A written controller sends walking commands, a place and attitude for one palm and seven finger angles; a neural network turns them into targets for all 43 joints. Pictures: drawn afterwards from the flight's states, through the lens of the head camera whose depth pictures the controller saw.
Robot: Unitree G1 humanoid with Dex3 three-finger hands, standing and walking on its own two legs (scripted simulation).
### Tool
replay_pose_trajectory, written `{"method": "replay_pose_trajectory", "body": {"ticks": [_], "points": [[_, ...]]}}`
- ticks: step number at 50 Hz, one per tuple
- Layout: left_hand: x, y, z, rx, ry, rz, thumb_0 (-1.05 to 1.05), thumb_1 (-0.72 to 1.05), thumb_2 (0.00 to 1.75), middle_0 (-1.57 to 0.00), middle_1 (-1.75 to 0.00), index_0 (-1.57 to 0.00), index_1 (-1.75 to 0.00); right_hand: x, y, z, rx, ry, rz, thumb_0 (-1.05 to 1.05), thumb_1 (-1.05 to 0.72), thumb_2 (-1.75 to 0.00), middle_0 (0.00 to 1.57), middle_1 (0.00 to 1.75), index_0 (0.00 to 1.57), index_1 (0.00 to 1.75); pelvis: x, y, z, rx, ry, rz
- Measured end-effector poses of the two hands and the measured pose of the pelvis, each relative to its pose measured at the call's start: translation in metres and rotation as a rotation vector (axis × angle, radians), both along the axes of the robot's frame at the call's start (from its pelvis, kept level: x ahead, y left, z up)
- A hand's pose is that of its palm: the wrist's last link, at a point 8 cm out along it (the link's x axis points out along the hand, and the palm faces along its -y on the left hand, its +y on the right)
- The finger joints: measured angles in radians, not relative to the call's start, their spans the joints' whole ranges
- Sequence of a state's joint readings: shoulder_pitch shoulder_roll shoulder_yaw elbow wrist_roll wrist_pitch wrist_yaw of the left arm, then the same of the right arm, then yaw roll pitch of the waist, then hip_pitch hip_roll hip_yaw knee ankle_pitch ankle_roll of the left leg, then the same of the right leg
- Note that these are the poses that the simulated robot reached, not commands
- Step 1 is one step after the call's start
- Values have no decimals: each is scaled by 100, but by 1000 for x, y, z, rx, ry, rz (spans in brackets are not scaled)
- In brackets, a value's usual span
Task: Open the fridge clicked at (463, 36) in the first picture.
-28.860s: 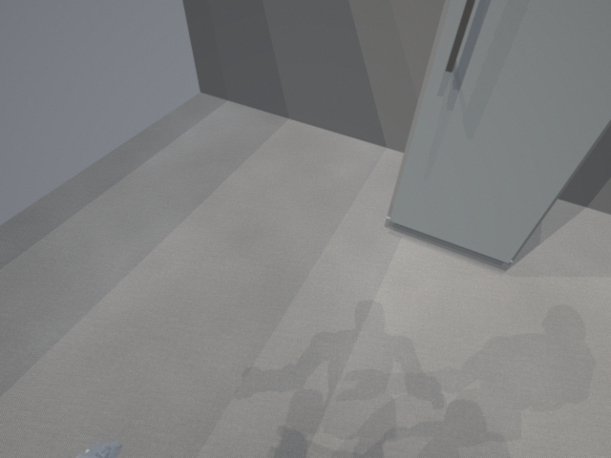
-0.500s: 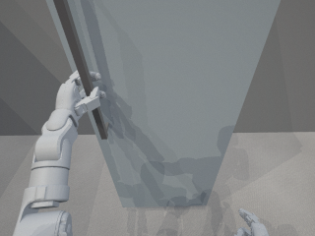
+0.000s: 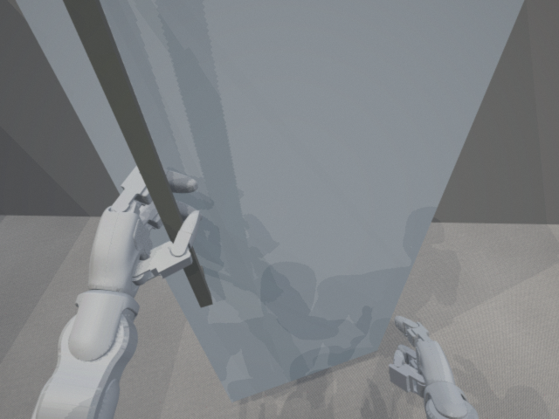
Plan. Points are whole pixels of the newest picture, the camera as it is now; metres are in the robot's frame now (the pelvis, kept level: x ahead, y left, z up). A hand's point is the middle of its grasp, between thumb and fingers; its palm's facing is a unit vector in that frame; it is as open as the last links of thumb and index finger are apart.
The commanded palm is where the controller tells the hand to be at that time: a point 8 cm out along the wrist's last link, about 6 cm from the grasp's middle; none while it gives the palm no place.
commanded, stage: walk backward, drawing the door open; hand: left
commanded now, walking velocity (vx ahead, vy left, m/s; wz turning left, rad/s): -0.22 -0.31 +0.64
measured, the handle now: (155, 169) +0.30 +0.14 +0.26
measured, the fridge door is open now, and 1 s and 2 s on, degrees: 21 67 94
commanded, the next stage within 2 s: stop walking and hold the door back in 1.44 s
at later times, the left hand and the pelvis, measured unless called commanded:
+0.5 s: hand (271, 386) +0.12 +0.01 +0.19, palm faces +0.13 -0.97 -0.21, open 7.1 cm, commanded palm +0.09 +0.06 +0.20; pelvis -0.13 -0.12 -0.01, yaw +15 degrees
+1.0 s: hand out of the picture +0.04 -0.16 +0.18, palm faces +0.39 -0.90 -0.17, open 7.4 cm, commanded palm +0.00 -0.13 +0.19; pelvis -0.16 -0.35 -0.02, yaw +41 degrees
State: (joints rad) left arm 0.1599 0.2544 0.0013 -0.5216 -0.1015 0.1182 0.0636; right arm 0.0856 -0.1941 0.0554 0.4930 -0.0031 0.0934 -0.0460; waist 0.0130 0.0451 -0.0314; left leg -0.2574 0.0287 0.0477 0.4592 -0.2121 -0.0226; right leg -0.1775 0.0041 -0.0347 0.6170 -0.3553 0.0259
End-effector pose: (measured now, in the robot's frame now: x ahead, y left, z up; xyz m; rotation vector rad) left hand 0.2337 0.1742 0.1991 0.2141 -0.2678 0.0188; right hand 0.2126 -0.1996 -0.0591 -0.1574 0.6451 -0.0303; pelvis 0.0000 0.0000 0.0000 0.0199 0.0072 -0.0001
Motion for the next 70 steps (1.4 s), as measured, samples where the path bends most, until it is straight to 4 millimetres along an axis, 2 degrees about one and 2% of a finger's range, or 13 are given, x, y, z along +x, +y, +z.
{"method": "replay_pose_trajectory", "body": {"ticks": [7, 12, 17, 21, 24, 29, 36, 39, 41, 49, 56, 63, 70], "points": [[-40, -26, -1, 20, -19, 68, -4, 64, 76, -45, -140, -29, -136, -51, -5, -32, 74, 81, 36, 1, -90, -90, 20, 29, 21, 30, -38, -25, -3, 4, -13, 39], [-70, -46, -4, 17, -54, 46, -5, 65, 73, -45, -140, -24, -133, -97, -27, -46, 38, 145, 19, 1, -90, -90, 20, 30, 21, 30, -61, -43, -7, -1, -20, 93], [-96, -67, -11, 13, -114, 8, -7, 67, 72, -44, -140, -17, -121, -127, -53, -61, -38, 149, 31, 1, -90, -90, 20, 29, 21, 30, -85, -57, -22, -2, -21, 144], [-116, -86, -10, 12, -109, 25, -7, 67, 73, -44, -140, -16, -121, -150, -68, -63, -39, 188, 97, 1, -90, -90, 19, 29, 20, 30, -113, -84, -15, 20, -52, 198], [-131, -102, -9, 14, -87, 52, -6, 66, 74, -45, -140, -16, -123, -158, -81, -62, -24, 200, 162, 1, -90, -90, 20, 29, 20, 30, -129, -110, -9, -8, -52, 249], [-157, -136, -10, 18, -109, 127, -7, 65, 76, -46, -140, -16, -123, -145, -109, -64, 11, 150, 210, 1, -90, -90, 20, 30, 21, 30, -148, -159, -17, 2, -52, 305], [-189, -183, -9, 0, -96, 141, -6, 64, 75, -46, -140, -17, -121, -123, -146, -39, -64, 61, 295, 1, -90, -90, 20, 29, 20, 30, -166, -208, -14, 24, -51, 483], [-199, -204, -15, 6, -158, 132, -7, 65, 76, -48, -140, -13, -117, -111, -156, -43, -89, -9, 366, 1, -90, -90, 20, 29, 20, 30, -174, -229, -31, 1, -31, 532], [-205, -218, -16, 15, -177, 147, -8, 65, 76, -50, -140, -12, -117, -109, -161, -46, -87, 19, 422, 1, -90, -90, 19, 29, 20, 30, -176, -253, -30, 26, -54, 553], [-229, -282, -14, 0, -147, 318, -7, 62, 81, -48, -140, -15, -119, -90, -182, -61, -3, 109, 636, 1, -90, -90, 20, 29, 20, 30, -163, -343, -24, 13, -62, 690], [-244, -335, -11, -26, -105, 402, -5, 63, 80, -47, -140, -17, -121, -75, -204, -37, -18, 65, 745, 1, -90, -90, 20, 29, 20, 30, -153, -402, -10, 49, -52, 854], [-250, -384, -15, 20, -155, 435, -7, 63, 79, -49, -140, -13, -119, -64, -227, -31, -29, -2, 878, 1, -90, -90, 20, 29, 20, 30, -148, -460, -20, 35, -38, 942], [-254, -435, -11, 22, -112, 570, -6, 62, 80, -49, -140, -16, -122, -52, -263, -43, -24, 127, 1052, 1, -90, -90, 20, 29, 20, 30, -111, -525, -8, -17, -71, 1063]]}}
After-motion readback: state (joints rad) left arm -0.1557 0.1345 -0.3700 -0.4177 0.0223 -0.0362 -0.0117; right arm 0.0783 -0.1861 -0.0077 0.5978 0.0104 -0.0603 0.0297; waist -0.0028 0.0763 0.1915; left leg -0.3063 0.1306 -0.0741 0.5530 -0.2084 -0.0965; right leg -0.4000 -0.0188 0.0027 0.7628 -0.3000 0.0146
